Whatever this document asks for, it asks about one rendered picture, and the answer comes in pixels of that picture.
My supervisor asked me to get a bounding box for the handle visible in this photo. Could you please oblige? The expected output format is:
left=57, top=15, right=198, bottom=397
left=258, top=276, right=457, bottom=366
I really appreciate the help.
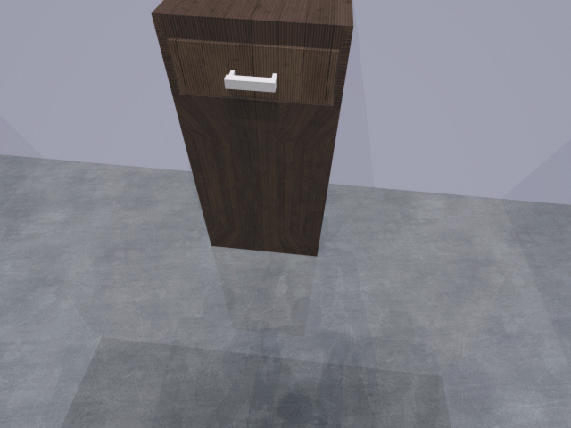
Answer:
left=224, top=70, right=277, bottom=93

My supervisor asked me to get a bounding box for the drawer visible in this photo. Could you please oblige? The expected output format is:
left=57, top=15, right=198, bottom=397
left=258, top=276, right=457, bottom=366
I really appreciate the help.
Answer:
left=168, top=38, right=339, bottom=104

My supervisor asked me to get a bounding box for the cabinet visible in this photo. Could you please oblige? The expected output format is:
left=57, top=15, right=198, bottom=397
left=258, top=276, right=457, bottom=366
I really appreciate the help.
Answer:
left=152, top=0, right=353, bottom=257

